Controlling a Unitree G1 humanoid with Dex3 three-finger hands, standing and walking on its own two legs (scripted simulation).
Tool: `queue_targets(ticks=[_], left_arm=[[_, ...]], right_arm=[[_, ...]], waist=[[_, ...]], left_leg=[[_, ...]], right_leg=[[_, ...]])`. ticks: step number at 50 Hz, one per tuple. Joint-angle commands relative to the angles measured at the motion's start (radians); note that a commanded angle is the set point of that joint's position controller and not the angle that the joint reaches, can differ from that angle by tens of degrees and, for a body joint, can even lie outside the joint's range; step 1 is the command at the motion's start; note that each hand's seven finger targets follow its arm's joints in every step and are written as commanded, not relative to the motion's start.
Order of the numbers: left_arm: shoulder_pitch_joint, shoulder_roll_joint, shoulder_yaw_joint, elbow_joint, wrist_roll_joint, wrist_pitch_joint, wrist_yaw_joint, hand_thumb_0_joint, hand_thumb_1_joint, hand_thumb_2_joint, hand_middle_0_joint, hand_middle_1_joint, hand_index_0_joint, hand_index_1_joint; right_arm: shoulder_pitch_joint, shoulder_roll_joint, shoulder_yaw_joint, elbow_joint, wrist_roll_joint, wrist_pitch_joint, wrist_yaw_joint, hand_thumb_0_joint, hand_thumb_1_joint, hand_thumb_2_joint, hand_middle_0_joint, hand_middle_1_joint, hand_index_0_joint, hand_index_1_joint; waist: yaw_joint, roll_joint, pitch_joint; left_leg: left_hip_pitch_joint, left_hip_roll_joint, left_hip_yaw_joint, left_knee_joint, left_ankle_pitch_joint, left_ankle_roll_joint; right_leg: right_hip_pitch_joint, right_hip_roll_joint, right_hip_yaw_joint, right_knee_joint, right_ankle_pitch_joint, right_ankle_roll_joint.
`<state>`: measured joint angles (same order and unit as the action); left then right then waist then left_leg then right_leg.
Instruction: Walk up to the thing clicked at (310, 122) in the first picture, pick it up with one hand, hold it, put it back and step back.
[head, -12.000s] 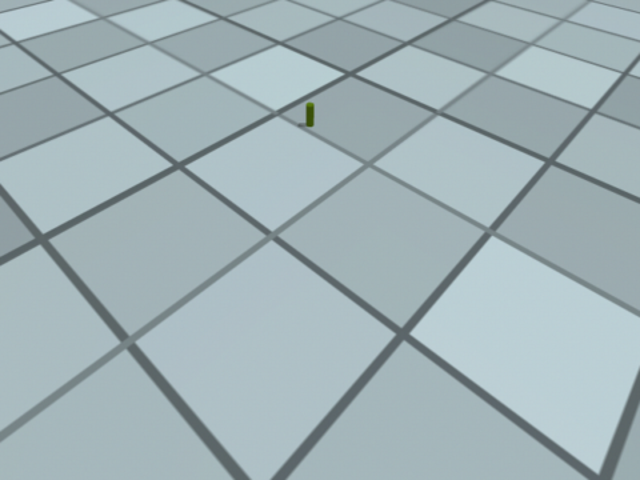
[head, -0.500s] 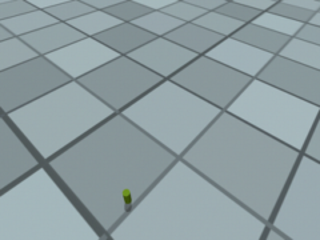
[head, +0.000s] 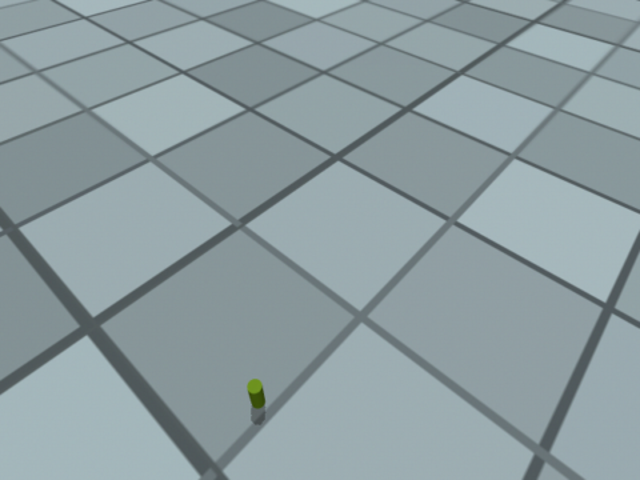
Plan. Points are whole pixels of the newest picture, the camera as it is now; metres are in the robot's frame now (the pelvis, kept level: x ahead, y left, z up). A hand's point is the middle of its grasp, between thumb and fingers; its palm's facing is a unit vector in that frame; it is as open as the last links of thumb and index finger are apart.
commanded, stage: stand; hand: left
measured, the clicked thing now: (256, 394) +0.49 +0.17 -0.72
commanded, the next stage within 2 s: walk up in 1.28 s
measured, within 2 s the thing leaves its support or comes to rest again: neither
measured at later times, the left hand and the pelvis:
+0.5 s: hand out of the picture +0.07 +0.25 -0.16, palm faces -0.03 -0.94 -0.34, open 7.4 cm; pelvis +0.00 +0.00 +0.00, yaw +0 degrees
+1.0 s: hand out of the picture +0.07 +0.26 -0.16, palm faces -0.02 -0.94 -0.34, open 7.4 cm; pelvis +0.00 +0.00 +0.00, yaw +0 degrees
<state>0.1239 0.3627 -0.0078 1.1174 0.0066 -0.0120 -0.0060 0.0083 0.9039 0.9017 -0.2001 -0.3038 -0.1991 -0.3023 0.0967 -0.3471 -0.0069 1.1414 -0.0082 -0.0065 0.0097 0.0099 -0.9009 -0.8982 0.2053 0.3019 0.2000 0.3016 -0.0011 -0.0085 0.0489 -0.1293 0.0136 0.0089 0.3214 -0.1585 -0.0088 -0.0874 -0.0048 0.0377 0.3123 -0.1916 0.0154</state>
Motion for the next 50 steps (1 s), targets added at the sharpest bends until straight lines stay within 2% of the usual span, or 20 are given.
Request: queue_targets(ticks=[1, 3, 4, 6, 10, 12, 15, 21, 25, 29, 31, 32, 35, 39, 44, 45, 50], left_arm=[[-0.042, 0.212, 0.039, -0.057, 0.003, -0.022, 0.018, 0.000, 0.900, 0.900, -0.200, -0.300, -0.200, -0.300], [-0.039, 0.210, 0.037, -0.055, 0.001, -0.021, 0.018, 0.000, 0.900, 0.900, -0.200, -0.300, -0.200, -0.300], [-0.043, 0.211, 0.040, -0.057, 0.001, -0.022, 0.018, 0.000, 0.900, 0.900, -0.200, -0.300, -0.200, -0.300], [-0.039, 0.210, 0.038, -0.054, -0.001, -0.020, 0.017, 0.000, 0.900, 0.900, -0.200, -0.300, -0.200, -0.300], [-0.042, 0.212, 0.040, -0.060, 0.005, -0.023, 0.017, 0.000, 0.900, 0.900, -0.200, -0.300, -0.200, -0.300], [-0.033, 0.208, 0.038, -0.055, 0.002, -0.023, 0.018, 0.000, 0.900, 0.900, -0.200, -0.300, -0.200, -0.300], [-0.038, 0.213, 0.040, -0.061, 0.003, -0.024, 0.018, 0.000, 0.900, 0.900, -0.200, -0.300, -0.200, -0.300], [-0.032, 0.206, 0.039, -0.057, 0.004, -0.019, 0.016, 0.000, 0.900, 0.900, -0.200, -0.300, -0.200, -0.300], [-0.034, 0.210, 0.039, -0.064, 0.007, -0.023, 0.017, 0.000, 0.900, 0.900, -0.200, -0.300, -0.200, -0.300], [-0.038, 0.213, 0.042, -0.059, 0.004, -0.019, 0.017, 0.000, 0.900, 0.900, -0.200, -0.300, -0.200, -0.300], [-0.029, 0.208, 0.039, -0.060, 0.005, -0.022, 0.017, 0.000, 0.900, 0.900, -0.200, -0.300, -0.200, -0.300], [-0.030, 0.212, 0.039, -0.058, 0.003, -0.022, 0.017, 0.000, 0.900, 0.900, -0.200, -0.300, -0.200, -0.300], [-0.030, 0.209, 0.039, -0.060, 0.004, -0.021, 0.018, 0.000, 0.900, 0.900, -0.200, -0.300, -0.200, -0.300], [-0.019, 0.207, 0.039, -0.056, 0.003, -0.019, 0.016, 0.000, 0.900, 0.900, -0.200, -0.300, -0.200, -0.300], [-0.024, 0.209, 0.044, -0.057, 0.003, -0.017, 0.016, 0.000, 0.900, 0.900, -0.200, -0.300, -0.200, -0.300], [-0.016, 0.209, 0.042, -0.059, 0.004, -0.020, 0.016, 0.000, 0.900, 0.900, -0.200, -0.300, -0.200, -0.300], [-0.024, 0.207, 0.042, -0.060, 0.002, -0.018, 0.016, 0.000, 0.900, 0.900, -0.200, -0.300, -0.200, -0.300]], right_arm=[[-0.038, -0.215, -0.038, -0.059, 0.001, -0.021, -0.014, 0.000, -0.900, -0.900, 0.200, 0.300, 0.200, 0.300], [-0.042, -0.208, -0.034, -0.059, 0.003, -0.021, -0.013, 0.000, -0.900, -0.900, 0.200, 0.300, 0.200, 0.300], [-0.038, -0.218, -0.038, -0.061, 0.000, -0.021, -0.014, 0.000, -0.900, -0.900, 0.200, 0.300, 0.200, 0.300], [-0.032, -0.212, -0.035, -0.058, 0.000, -0.020, -0.013, 0.000, -0.900, -0.900, 0.200, 0.300, 0.200, 0.300], [-0.039, -0.213, -0.038, -0.063, 0.001, -0.022, -0.014, 0.000, -0.900, -0.900, 0.200, 0.300, 0.200, 0.300], [-0.042, -0.214, -0.037, -0.062, 0.001, -0.021, -0.014, 0.000, -0.900, -0.900, 0.200, 0.300, 0.200, 0.300], [-0.034, -0.214, -0.038, -0.064, 0.001, -0.021, -0.013, 0.000, -0.900, -0.900, 0.200, 0.300, 0.200, 0.300], [-0.040, -0.212, -0.039, -0.061, 0.001, -0.021, -0.013, 0.000, -0.900, -0.900, 0.200, 0.300, 0.200, 0.300], [-0.037, -0.218, -0.042, -0.064, 0.000, -0.022, -0.012, 0.000, -0.900, -0.900, 0.200, 0.300, 0.200, 0.300], [-0.024, -0.210, -0.039, -0.061, -0.001, -0.019, -0.013, 0.000, -0.900, -0.900, 0.200, 0.300, 0.200, 0.300], [-0.037, -0.217, -0.042, -0.066, 0.000, -0.020, -0.012, 0.000, -0.900, -0.900, 0.200, 0.300, 0.200, 0.300], [-0.026, -0.208, -0.039, -0.060, 0.001, -0.020, -0.012, 0.000, -0.900, -0.900, 0.200, 0.300, 0.200, 0.300], [-0.028, -0.216, -0.041, -0.062, 0.001, -0.019, -0.013, 0.000, -0.900, -0.900, 0.200, 0.300, 0.200, 0.300], [-0.029, -0.217, -0.041, -0.060, 0.001, -0.018, -0.013, 0.000, -0.900, -0.900, 0.200, 0.300, 0.200, 0.300], [-0.022, -0.217, -0.039, -0.061, 0.001, -0.023, -0.016, 0.000, -0.900, -0.900, 0.200, 0.300, 0.200, 0.300], [-0.030, -0.219, -0.040, -0.063, 0.001, -0.025, -0.016, 0.000, -0.900, -0.900, 0.200, 0.300, 0.200, 0.300], [-0.026, -0.215, -0.037, -0.067, 0.002, -0.025, -0.018, 0.000, -0.900, -0.900, 0.200, 0.300, 0.200, 0.300]], waist=[[-0.008, 0.012, -0.088], [-0.006, 0.005, -0.058], [-0.007, 0.018, -0.081], [-0.005, 0.008, -0.048], [-0.006, 0.012, -0.088], [-0.003, 0.013, -0.059], [-0.006, 0.011, -0.074], [-0.001, 0.011, -0.030], [-0.003, 0.011, -0.075], [-0.009, 0.013, -0.052], [-0.004, 0.011, -0.078], [-0.006, -0.002, -0.052], [-0.008, 0.014, -0.064], [-0.006, 0.022, -0.047], [-0.003, 0.030, -0.068], [0.002, 0.023, -0.077], [-0.002, 0.020, -0.082]], left_leg=[[0.064, 0.117, -0.088, -0.032, 0.154, 0.027], [0.040, 0.116, -0.094, -0.043, 0.134, 0.025], [0.056, 0.117, -0.088, -0.039, 0.135, 0.029], [0.032, 0.114, -0.095, -0.053, 0.102, 0.023], [0.054, 0.117, -0.091, -0.037, 0.153, 0.026], [0.044, 0.116, -0.095, -0.043, 0.129, 0.026], [0.053, 0.115, -0.092, -0.040, 0.138, 0.027], [0.026, 0.113, -0.103, -0.064, 0.059, 0.024], [0.050, 0.115, -0.097, -0.043, 0.110, 0.026], [0.026, 0.110, -0.101, -0.064, 0.047, 0.027], [0.054, 0.115, -0.099, -0.042, 0.121, 0.031], [0.039, 0.112, -0.101, -0.052, 0.107, 0.025], [0.047, 0.114, -0.099, -0.045, 0.110, 0.027], [0.030, 0.108, -0.101, -0.057, 0.039, 0.028], [0.040, 0.113, -0.103, -0.055, 0.105, 0.030], [0.064, 0.120, -0.107, -0.045, 0.161, 0.030], [0.060, 0.115, -0.097, -0.038, 0.184, 0.027]], right_leg=[[-0.019, -0.120, 0.071, -0.037, 0.175, -0.031], [-0.027, -0.119, 0.069, -0.045, 0.151, -0.031], [-0.015, -0.124, 0.075, -0.041, 0.159, -0.031], [-0.031, -0.119, 0.074, -0.053, 0.107, -0.032], [-0.009, -0.122, 0.071, -0.043, 0.167, -0.033], [-0.022, -0.121, 0.070, -0.050, 0.143, -0.031], [-0.019, -0.123, 0.070, -0.049, 0.154, -0.032], [-0.051, -0.113, 0.068, -0.062, 0.061, -0.033], [-0.025, -0.121, 0.071, -0.057, 0.123, -0.033], [-0.032, -0.116, 0.069, -0.056, 0.061, -0.034], [-0.024, -0.120, 0.067, -0.051, 0.124, -0.034], [-0.037, -0.116, 0.067, -0.055, 0.100, -0.034], [-0.029, -0.119, 0.068, -0.051, 0.110, -0.037], [-0.044, -0.117, 0.071, -0.061, 0.056, -0.035], [-0.020, -0.119, 0.066, -0.043, 0.104, -0.037], [-0.023, -0.119, 0.064, -0.035, 0.138, -0.036], [-0.009, -0.122, 0.063, -0.036, 0.175, -0.035]])
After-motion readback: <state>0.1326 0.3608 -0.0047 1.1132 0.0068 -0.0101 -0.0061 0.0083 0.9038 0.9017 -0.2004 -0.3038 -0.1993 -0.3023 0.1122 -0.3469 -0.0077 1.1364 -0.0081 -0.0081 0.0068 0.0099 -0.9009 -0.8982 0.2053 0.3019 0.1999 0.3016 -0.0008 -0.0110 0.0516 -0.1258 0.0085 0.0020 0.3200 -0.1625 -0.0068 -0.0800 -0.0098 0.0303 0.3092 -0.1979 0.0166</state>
